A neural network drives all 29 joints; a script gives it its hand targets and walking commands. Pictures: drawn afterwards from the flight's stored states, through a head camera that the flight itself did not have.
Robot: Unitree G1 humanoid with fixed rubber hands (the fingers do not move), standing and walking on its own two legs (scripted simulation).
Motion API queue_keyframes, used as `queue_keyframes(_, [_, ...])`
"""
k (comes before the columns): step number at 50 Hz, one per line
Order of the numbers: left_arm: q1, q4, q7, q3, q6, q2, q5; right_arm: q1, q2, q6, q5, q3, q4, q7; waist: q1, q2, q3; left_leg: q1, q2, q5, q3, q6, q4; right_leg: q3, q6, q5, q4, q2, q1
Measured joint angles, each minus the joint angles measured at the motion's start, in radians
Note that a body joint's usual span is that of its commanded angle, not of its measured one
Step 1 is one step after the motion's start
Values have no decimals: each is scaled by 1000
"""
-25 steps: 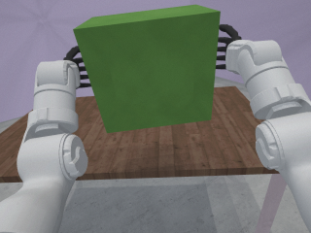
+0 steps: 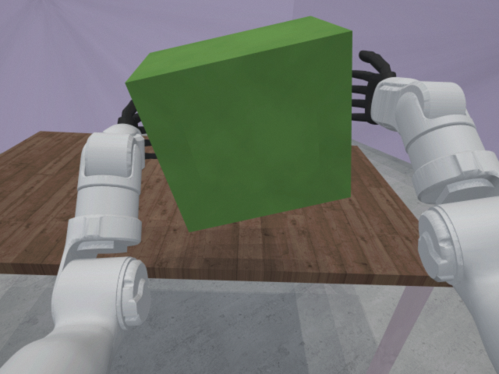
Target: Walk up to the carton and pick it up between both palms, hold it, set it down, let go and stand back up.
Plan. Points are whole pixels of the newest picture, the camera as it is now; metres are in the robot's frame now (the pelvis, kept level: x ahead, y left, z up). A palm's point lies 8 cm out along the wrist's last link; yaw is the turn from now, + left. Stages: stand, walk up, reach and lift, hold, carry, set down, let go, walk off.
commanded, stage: hold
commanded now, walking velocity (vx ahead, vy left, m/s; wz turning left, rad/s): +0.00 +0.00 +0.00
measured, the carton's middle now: (249, 124) +0.43 +0.01 +0.30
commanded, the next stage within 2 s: none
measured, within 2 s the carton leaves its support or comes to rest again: neither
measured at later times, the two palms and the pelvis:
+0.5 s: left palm (133, 92) +0.38 +0.18 +0.36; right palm (391, 102) +0.36 -0.18 +0.37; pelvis +0.01 +0.01 +0.00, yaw -3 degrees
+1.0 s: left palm (142, 134) +0.37 +0.18 +0.31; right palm (395, 107) +0.35 -0.18 +0.36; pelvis +0.01 +0.01 +0.00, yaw -2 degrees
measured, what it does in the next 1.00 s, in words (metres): stands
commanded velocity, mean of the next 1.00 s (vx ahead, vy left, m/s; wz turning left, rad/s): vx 0.00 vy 0.00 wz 0.00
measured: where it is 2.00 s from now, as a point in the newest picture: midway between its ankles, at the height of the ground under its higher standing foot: outside the picture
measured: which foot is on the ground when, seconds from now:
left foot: down 0.00-1.00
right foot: down 0.00-1.00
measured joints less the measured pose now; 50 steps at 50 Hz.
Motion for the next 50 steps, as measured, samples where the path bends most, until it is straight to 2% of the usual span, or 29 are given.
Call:
queue_keyframes(4, [4,-7,21,11,9,-23,-11,24,-12,-4,15,21,-21,-16,6,48,-1,-5,3,-8,7,2,12,8,2,-1,2,3,-3])
queue_keyframes(8, [-46,47,24,63,-2,-33,-1,6,-19,-4,13,41,-12,-26,27,101,-2,-4,5,-10,27,8,11,27,6,0,8,4,-14])
queue_keyframes(14, [-151,178,-1,136,-40,-3,16,-51,-12,2,-16,63,19,-35,70,162,-14,-5,-5,-5,39,17,-7,57,14,5,8,1,-33])
queue_keyframes(17, [-184,224,-23,143,-51,24,10,-58,-4,10,-29,67,18,-47,79,172,-20,4,-7,-6,43,24,-16,63,18,6,0,0,-25])
queue_keyframes(21, [-202,254,-62,126,-50,55,-1,-48,5,27,-29,67,7,-66,67,160,-11,34,-11,-9,37,27,-27,58,21,2,-13,-4,8])
queue_keyframes(26, [-190,246,-89,102,-44,75,-3,-30,13,52,-20,58,-18,-69,47,114,4,61,-14,-12,31,27,-35,53,20,-2,-24,-6,38])
queue_keyframes(31, [-136,164,-70,63,-35,68,-7,-14,14,59,-4,39,-54,-58,32,55,9,56,-11,-13,25,21,-35,47,17,2,-35,-4,41])
queue_keyframes(39, [-6,-63,-23,34,18,23,-4,39,2,46,41,7,-123,-33,4,-13,7,36,-4,-23,8,9,-9,31,9,0,-30,4,36])
queue_keyframes(44, [45,-124,-8,28,47,-8,2,75,-4,46,51,2,-133,-19,-12,-11,2,27,-1,-32,2,6,14,26,7,-7,-14,8,32])
queue_keyframes(50, [30,-86,17,28,46,-37,4,67,-21,42,37,24,-107,-17,-2,42,-1,15,-1,-31,13,9,25,37,9,-8,6,7,10])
